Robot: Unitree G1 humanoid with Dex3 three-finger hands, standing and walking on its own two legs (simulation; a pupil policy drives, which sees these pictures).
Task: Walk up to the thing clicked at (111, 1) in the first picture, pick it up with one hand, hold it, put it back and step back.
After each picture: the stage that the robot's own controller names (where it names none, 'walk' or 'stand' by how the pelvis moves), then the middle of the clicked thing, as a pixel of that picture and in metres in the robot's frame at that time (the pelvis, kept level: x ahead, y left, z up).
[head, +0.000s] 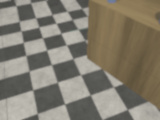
stand; out of the picture +1.18 -0.20 -0.04
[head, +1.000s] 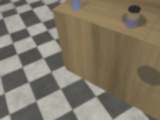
walk; (75, 0) +1.07 +0.11 -0.01
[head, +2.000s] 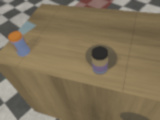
walk; (19, 44) +0.63 +0.36 -0.03
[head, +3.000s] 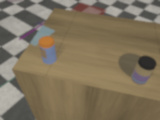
stand; (48, 50) +0.56 +0.17 -0.02
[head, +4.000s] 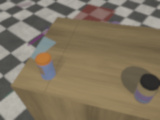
stand; (46, 66) +0.49 +0.20 -0.04
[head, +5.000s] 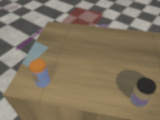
stand; (40, 73) +0.46 +0.21 -0.05
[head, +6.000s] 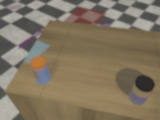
stand; (40, 70) +0.47 +0.21 -0.05
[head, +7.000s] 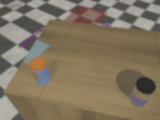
stand; (40, 71) +0.46 +0.21 -0.05
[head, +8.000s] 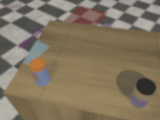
stand; (40, 72) +0.46 +0.21 -0.05
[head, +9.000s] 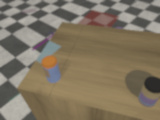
rise first; (51, 69) +0.48 +0.20 -0.04
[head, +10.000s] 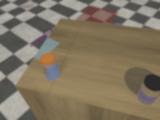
go down; (50, 67) +0.48 +0.20 -0.04
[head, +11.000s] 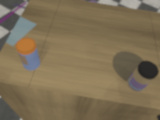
go down; (29, 54) +0.48 +0.18 -0.01
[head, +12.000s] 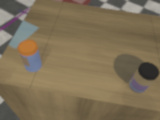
approach; (30, 56) +0.48 +0.19 -0.01
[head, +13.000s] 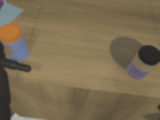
close in; (14, 43) +0.48 +0.20 +0.03
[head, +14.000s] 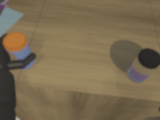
lift; (20, 51) +0.46 +0.18 +0.04
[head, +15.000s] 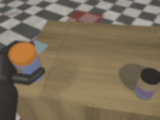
lift; (28, 64) +0.34 +0.17 +0.17
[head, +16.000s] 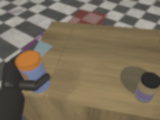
hold; (34, 72) +0.33 +0.17 +0.14
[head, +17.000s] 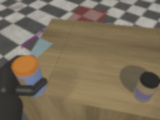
hold; (30, 77) +0.32 +0.18 +0.12
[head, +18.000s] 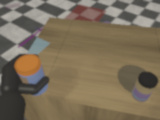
crouch; (33, 75) +0.33 +0.17 +0.12
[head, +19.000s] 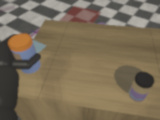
crouch; (25, 54) +0.40 +0.19 +0.14
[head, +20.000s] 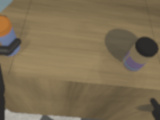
lower; (4, 37) +0.49 +0.20 +0.04
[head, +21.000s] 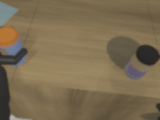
lower; (11, 47) +0.47 +0.20 +0.04
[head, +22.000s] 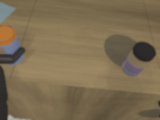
lower; (8, 46) +0.47 +0.20 +0.04
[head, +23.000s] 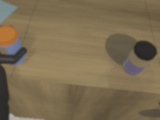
lower; (10, 46) +0.47 +0.19 +0.04
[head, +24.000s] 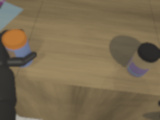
open; (19, 49) +0.46 +0.18 +0.04
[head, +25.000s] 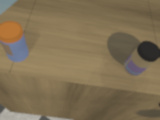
rise; (14, 43) +0.46 +0.18 +0.05
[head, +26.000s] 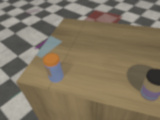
sink last; (53, 68) +0.47 +0.18 +0.00
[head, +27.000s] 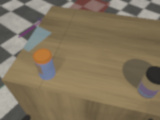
stand; (44, 64) +0.44 +0.18 +0.01
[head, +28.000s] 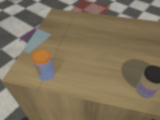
stand; (44, 65) +0.45 +0.18 +0.01
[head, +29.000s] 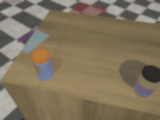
stand; (43, 65) +0.45 +0.18 +0.01
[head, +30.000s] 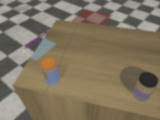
stand; (50, 71) +0.47 +0.17 -0.04
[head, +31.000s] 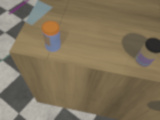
walk; (51, 37) +0.55 +0.12 -0.03
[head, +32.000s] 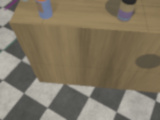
walk; (43, 5) +0.75 +0.22 -0.01
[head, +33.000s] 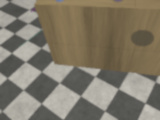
stand; out of the picture +1.08 +0.21 -0.02
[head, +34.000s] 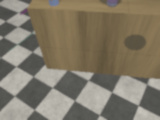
stand; out of the picture +1.06 +0.22 -0.03
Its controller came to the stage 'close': yes
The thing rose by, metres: 0.21
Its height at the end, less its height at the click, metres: +0.00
